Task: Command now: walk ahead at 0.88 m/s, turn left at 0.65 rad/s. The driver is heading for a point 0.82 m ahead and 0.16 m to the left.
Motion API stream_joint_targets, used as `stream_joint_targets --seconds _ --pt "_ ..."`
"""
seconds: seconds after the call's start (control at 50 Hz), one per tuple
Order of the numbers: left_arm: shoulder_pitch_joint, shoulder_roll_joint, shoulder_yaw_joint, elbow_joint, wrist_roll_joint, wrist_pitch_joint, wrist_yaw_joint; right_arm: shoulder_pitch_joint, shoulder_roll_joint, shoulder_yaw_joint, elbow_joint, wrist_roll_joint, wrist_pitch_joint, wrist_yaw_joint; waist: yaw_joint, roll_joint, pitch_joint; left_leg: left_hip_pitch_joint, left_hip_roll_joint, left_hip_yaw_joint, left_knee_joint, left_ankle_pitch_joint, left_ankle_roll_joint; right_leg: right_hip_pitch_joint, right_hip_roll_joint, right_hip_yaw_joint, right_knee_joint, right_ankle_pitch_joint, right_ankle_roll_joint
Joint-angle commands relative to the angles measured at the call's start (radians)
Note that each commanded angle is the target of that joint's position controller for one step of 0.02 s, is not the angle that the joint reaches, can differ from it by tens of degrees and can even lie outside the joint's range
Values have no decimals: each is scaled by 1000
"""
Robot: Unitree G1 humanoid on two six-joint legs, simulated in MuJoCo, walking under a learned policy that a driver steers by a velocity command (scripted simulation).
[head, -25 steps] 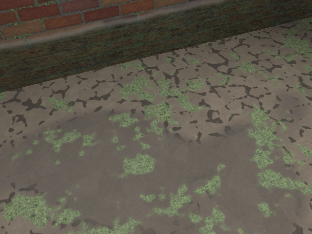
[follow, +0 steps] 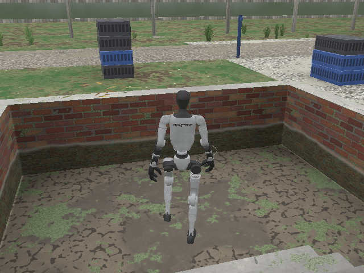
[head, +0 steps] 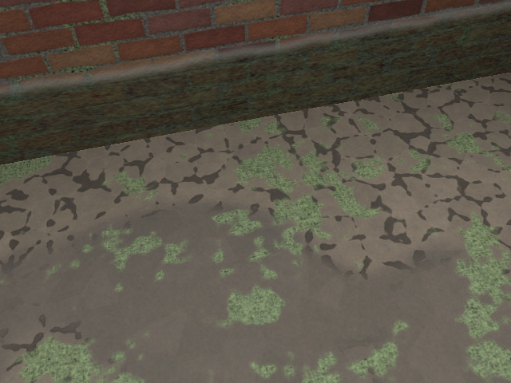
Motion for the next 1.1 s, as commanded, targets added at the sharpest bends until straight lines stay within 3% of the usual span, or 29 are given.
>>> stream_joint_targets --seconds 0.02,0.08,0.14,0.16,0.2,0.22,0.24,0.26,0.28,0.32,0.34,0.4,0.46,0.52,0.58,0.64,0.68,0.7,0.72,0.74,0.76,0.78,0.82,0.88,0.94,1.0,1.06,1.08,1.1 --pt "49 60 4 -23 3 -22 -2 -158 13 16 -108 2 2 18 8 -83 194 -240 24 46 -6 93 1 -17 -233 66 -178 226 -34" --pt "61 66 -3 -14 1 -27 6 -274 8 32 -180 -3 3 29 4 -81 244 -148 13 149 -229 127 22 -50 -212 -57 -192 518 -4" --pt "74 150 7 -17 -4 -24 27 -239 -26 34 -201 -1 8 27 -48 -131 148 119 -95 264 -370 106 86 9 -245 -138 -32 1277 24" --pt "64 187 17 -27 -1 -13 39 -151 -59 25 -185 1 12 21 -103 -163 91 202 -128 270 -381 64 104 47 -263 -142 99 1450 31" --pt "-18 254 42 -70 9 13 40 202 -148 -14 -101 3 20 3 -272 -202 -83 534 -167 221 -386 -63 154 -6 -305 -104 542 1538 5" --pt "-69 256 49 -92 7 21 24 371 -196 -44 -49 3 17 -11 -348 -155 -144 772 -150 131 -517 -80 187 -152 -272 -92 863 1270 -15" --pt "-133 162 35 -126 10 11 -1 282 -230 -70 -48 27 26 -27 -271 79 -77 896 -35 -105 -586 -192 220 -486 -63 -59 1241 180 -8" --pt "-101 90 13 -255 -16 -17 -14 183 -325 -74 -89 -13 33 -18 -118 193 -163 1075 174 -695 -758 -271 406 -865 29 120 1494 -107 26" --pt "-178 139 11 -287 -6 -41 -16 227 -291 -74 -94 -8 31 -28 -162 28 -168 1050 220 -807 -900 -384 395 -933 -28 244 1446 -22 8" --pt "-203 138 5 -291 7 -42 -16 192 -181 -47 -69 -8 7 -45 -67 -157 41 744 168 -658 -959 -267 306 -870 -114 241 1244 26 17" --pt "-181 118 -1 -281 30 -21 -17 147 -172 -38 -81 -9 -10 -56 -19 -175 65 626 120 -548 -954 -181 275 -799 -141 235 1194 20 29" --pt "-182 90 -17 -299 55 40 -36 145 -131 -9 -79 20 -56 -60 29 -130 122 389 27 -368 -994 -75 237 -717 -198 183 1022 41 72" --pt "-375 85 -32 -378 37 44 -49 243 -127 -3 -57 29 -80 -48 -44 -66 182 353 -47 -231 -1043 226 166 -696 -183 97 736 270 63" --pt "-499 59 -47 -418 15 36 -61 340 -127 1 -37 42 -85 -44 -120 -16 157 469 -43 -187 -1057 541 86 -600 -112 33 460 500 16" --pt "-527 92 -39 -432 -1 34 -53 346 -168 -1 -35 31 -88 -55 -123 31 98 694 0 -167 -1005 864 54 -545 -39 17 317 508 -31" --pt "-283 201 5 -367 -15 35 -29 292 -248 -20 -40 -12 -78 -77 31 102 -66 877 81 -149 -721 1213 27 -346 35 48 289 317 -77" --pt "122 264 43 -245 -18 50 3 163 -244 -26 -66 -38 -57 -84 249 71 -194 703 33 -67 -180 1046 29 14 -28 86 281 181 -134" --pt "156 331 58 -227 27 44 5 273 -54 16 -108 -1 -64 -69 117 -260 -264 261 -132 -49 293 29 -32 343 -312 528 348 214 -268" --pt "105 272 55 -226 17 46 -24 341 -85 26 -101 36 -82 -68 82 -275 -351 73 -207 -122 427 -297 -26 409 -403 946 154 248 -353" --pt "-28 214 47 -249 13 38 -33 256 -101 31 -119 29 -82 -76 34 -124 -174 0 -106 -139 396 -207 -15 266 -377 806 112 295 -334" --pt "-73 147 31 -244 9 32 -37 168 -116 34 -131 13 -78 -74 25 5 -74 15 -79 -116 333 -180 -21 113 -353 670 109 481 -308" --pt "-74 107 16 -226 13 24 -38 131 -98 38 -142 4 -70 -69 0 60 -1 42 -58 -107 275 -181 -26 -12 -316 551 99 672 -275" --pt "-52 106 4 -177 -9 5 -29 133 -78 48 -163 -28 -41 -50 -54 18 44 124 -24 -84 101 -179 -55 -166 -263 417 42 817 -217" --pt "-69 187 19 -139 -27 -24 -37 88 -64 62 -199 -27 -24 -33 -87 -80 65 220 -32 6 -164 -100 -75 -286 -176 261 -18 1036 -189" --pt "-80 154 11 -125 -34 -25 -48 -33 -37 85 -223 -6 -38 -33 -44 -129 26 337 -73 86 -480 163 -75 -287 -82 141 -17 1047 -109" --pt "-54 162 13 -109 -37 -22 -36 -94 -72 76 -216 -15 -56 -40 -20 -125 -2 391 -71 49 -630 321 -41 -195 -125 190 -2 901 -67" --pt "-71 174 14 -98 -46 -10 -20 56 -119 62 -132 -31 -75 -52 -72 -134 -33 458 -81 22 -700 270 -7 -90 -133 208 185 942 -48" --pt "-54 180 15 -81 -49 1 -17 128 -120 61 -99 -34 -97 -51 -95 -99 -55 515 -74 21 -787 338 1 -72 -106 191 302 892 -36" --pt "-27 174 11 -84 -46 10 -13 181 -155 55 -72 -37 -112 -54 -97 -41 -94 641 26 -54 -764 648 9 -143 -63 183 446 666 -24"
